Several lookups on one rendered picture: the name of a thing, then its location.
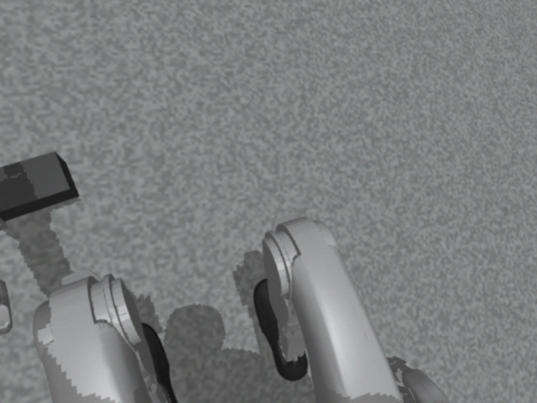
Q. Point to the right robot hand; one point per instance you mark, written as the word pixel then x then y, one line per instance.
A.
pixel 418 387

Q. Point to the carton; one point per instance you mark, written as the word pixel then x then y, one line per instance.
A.
pixel 30 185

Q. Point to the left robot foot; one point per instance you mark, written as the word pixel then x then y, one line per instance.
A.
pixel 160 361

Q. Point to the right robot foot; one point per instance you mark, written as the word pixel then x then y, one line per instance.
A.
pixel 291 371

